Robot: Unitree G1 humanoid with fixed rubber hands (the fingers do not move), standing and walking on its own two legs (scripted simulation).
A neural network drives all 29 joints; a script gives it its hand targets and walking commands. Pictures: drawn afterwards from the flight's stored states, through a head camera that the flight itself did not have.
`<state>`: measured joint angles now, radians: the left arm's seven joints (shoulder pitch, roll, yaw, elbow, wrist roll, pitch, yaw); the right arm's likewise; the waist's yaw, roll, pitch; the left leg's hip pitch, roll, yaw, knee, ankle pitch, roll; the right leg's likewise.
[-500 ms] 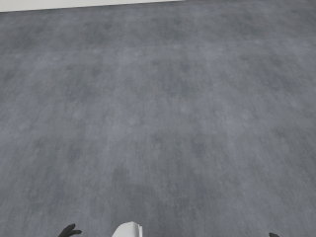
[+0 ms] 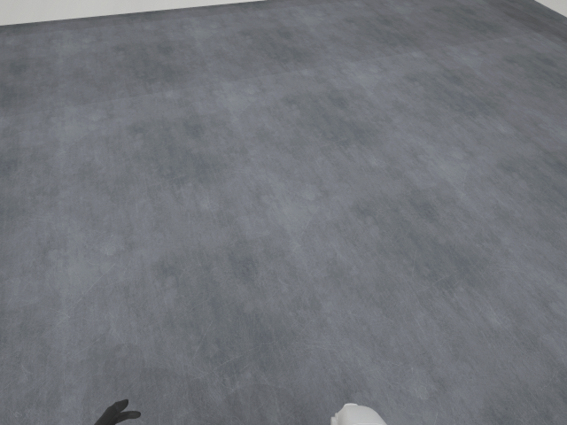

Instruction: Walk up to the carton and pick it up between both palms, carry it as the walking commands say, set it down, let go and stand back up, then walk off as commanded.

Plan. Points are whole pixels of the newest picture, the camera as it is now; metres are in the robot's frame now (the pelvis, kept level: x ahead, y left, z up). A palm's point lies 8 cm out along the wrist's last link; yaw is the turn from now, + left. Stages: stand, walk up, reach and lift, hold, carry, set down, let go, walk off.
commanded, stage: walk off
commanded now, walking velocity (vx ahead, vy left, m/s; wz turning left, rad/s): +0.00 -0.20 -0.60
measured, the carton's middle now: out of the picture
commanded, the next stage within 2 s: stand in 1.16 s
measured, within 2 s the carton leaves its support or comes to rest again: neither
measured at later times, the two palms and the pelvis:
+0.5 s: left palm out of the picture +0.12 +0.11 -0.15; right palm out of the picture +0.01 -0.42 -0.12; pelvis -0.01 -0.13 -0.01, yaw -16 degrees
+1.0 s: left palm (360, 402) +0.17 -0.11 -0.11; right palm out of the picture -0.23 -0.53 -0.14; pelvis -0.09 -0.26 -0.01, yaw -35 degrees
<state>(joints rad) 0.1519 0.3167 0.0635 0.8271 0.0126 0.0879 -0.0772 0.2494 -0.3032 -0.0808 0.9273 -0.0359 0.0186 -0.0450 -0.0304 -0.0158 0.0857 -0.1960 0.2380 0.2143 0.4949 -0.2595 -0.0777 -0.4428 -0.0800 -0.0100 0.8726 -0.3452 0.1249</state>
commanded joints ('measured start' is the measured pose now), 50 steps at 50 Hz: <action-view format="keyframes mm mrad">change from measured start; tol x32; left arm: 1 -68 6 -3 -88 -1 -17 7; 50 18 164 30 -8 16 -44 61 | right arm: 1 33 -250 -59 -23 3 -6 11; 50 -45 -129 -28 -77 22 51 -1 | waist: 1 -33 313 -87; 4 50 224 -135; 6 116 -408 -175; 27 -35 316 -54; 43 6 315 -110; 46 114 -388 -182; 50 53 -228 -139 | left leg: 1 55 162 -47 -94 458 144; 4 8 157 -13 81 366 74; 6 -500 -116 60 555 -481 -31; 12 -332 -98 -144 706 -164 14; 24 32 -199 -175 8 -69 71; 27 100 390 -631 -324 104 285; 42 65 176 -55 -79 460 130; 45 -142 84 39 298 146 30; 46 -496 -107 68 556 -504 -30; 50 -412 -62 -160 713 -231 9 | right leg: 1 75 31 -109 -171 -33 -26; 7 434 -276 309 -521 721 -336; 24 148 -35 421 -549 335 -277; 27 -240 146 85 101 -186 -94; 31 -158 91 106 417 29 -39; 42 97 36 -115 -228 -21 -40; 47 429 -271 286 -497 832 -317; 50 308 -115 165 -497 559 -279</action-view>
